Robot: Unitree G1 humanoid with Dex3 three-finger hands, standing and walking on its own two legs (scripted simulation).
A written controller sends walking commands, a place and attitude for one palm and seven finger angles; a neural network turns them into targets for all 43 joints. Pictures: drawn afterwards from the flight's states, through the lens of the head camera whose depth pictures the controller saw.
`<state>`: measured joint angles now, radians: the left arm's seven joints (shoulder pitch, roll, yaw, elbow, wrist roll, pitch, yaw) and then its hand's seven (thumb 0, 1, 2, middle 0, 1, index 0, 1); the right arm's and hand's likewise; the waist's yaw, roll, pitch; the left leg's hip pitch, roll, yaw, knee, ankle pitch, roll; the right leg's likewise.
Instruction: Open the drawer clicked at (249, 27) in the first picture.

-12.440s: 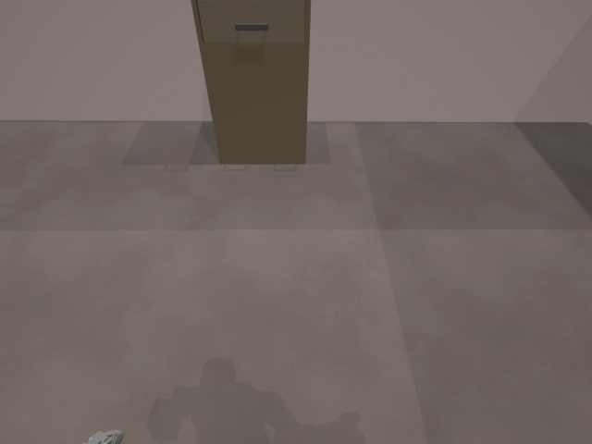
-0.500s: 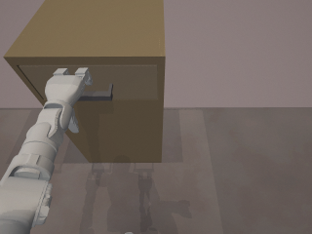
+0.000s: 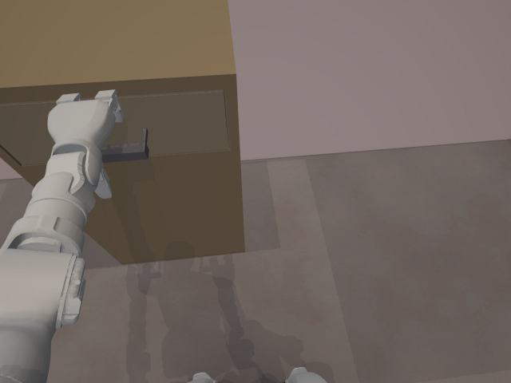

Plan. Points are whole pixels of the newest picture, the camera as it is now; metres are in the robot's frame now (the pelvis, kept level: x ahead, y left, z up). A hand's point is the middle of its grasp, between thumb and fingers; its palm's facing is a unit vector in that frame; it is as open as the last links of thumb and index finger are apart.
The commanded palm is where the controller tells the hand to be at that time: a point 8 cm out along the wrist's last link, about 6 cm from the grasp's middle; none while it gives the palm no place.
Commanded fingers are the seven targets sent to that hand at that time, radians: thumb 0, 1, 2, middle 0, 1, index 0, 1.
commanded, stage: move the hooked fingers above the handle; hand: left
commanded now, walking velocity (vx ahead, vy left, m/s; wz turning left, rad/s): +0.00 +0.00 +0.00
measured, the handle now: (111, 144) +0.55 +0.23 +0.00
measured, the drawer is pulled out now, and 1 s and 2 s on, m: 0.00 0.00 0.00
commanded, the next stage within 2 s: lower the fingers behind the handle in 1.48 s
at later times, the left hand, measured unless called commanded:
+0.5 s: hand (89, 155) +0.49 +0.24 +0.04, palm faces -0.12 -0.01 -0.99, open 13.8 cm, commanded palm +0.49 +0.24 +0.11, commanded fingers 0.00 -0.50 0.30 -0.30 -1.20 -0.30 -1.20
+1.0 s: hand (78, 157) +0.48 +0.26 +0.05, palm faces -0.12 -0.01 -0.99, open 13.8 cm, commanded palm +0.48 +0.25 +0.11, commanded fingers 0.00 -0.50 0.30 -0.30 -1.20 -0.30 -1.20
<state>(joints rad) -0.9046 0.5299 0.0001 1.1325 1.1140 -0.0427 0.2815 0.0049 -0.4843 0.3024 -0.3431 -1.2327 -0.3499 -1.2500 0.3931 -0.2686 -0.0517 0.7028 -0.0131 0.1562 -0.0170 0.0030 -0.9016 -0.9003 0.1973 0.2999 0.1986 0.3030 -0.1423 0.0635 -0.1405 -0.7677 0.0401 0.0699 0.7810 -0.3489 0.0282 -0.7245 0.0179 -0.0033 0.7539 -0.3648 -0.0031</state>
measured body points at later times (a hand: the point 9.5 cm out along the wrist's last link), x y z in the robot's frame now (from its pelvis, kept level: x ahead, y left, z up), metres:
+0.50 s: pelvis +0.01 +0.00 +0.00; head +0.11 +0.00 +0.44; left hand +0.49 +0.24 +0.10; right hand +0.02 -0.28 -0.12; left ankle +0.00 +0.10 -0.70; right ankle -0.01 -0.12 -0.70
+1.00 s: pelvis +0.01 +0.00 +0.01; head +0.10 +0.00 +0.45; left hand +0.48 +0.25 +0.10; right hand +0.02 -0.27 -0.12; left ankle +0.00 +0.10 -0.70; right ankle -0.01 -0.12 -0.70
